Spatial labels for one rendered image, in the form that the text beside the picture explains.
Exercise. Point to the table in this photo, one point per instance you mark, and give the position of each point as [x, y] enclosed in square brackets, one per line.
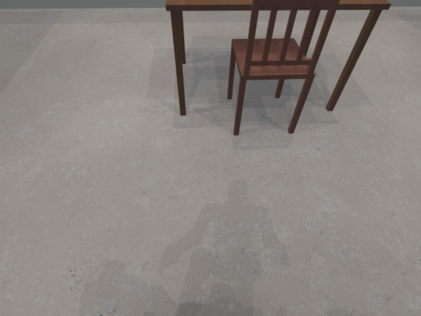
[177, 6]

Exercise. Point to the chair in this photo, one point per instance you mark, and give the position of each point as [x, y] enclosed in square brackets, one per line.
[278, 58]

